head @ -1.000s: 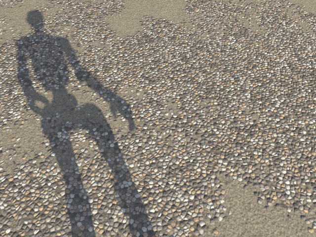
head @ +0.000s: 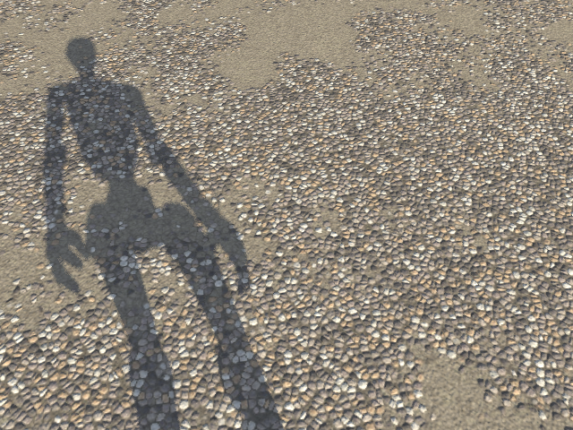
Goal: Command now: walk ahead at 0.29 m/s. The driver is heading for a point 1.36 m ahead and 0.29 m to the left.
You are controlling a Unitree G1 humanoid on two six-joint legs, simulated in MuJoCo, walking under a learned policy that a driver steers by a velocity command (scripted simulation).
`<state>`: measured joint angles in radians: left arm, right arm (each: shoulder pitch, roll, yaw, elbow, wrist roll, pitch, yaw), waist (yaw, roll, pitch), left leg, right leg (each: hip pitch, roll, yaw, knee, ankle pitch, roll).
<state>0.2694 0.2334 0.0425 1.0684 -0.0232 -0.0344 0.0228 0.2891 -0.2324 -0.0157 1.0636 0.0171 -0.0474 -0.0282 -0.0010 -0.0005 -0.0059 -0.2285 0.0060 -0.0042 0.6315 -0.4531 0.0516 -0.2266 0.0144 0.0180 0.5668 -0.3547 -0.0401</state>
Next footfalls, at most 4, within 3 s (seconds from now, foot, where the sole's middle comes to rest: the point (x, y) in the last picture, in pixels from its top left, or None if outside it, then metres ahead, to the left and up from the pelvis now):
0.48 right None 0.39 -0.12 -0.77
1.02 left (244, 370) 0.68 0.13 -0.77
1.50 right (326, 285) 0.94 -0.09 -0.77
1.94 left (242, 319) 0.83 0.15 -0.77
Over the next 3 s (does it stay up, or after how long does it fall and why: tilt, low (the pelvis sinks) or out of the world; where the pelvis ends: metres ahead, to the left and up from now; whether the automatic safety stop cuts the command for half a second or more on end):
stays up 1.11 0.24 0.00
